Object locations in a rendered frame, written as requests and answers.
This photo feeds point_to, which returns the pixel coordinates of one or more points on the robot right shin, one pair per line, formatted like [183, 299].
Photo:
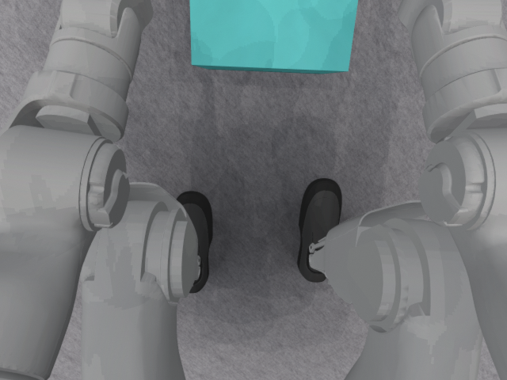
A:
[332, 259]

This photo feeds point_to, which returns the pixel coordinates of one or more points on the robot left upper arm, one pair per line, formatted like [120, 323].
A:
[57, 190]

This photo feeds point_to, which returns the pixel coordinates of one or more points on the robot left forearm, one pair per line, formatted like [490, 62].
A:
[91, 61]

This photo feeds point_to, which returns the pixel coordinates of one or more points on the robot right upper arm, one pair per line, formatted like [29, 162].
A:
[464, 187]

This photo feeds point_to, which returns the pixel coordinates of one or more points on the robot right forearm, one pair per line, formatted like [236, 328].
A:
[460, 50]

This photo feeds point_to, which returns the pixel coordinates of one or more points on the carton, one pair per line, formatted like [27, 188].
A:
[290, 36]

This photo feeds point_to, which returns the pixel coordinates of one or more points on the left robot foot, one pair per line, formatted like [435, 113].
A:
[200, 213]

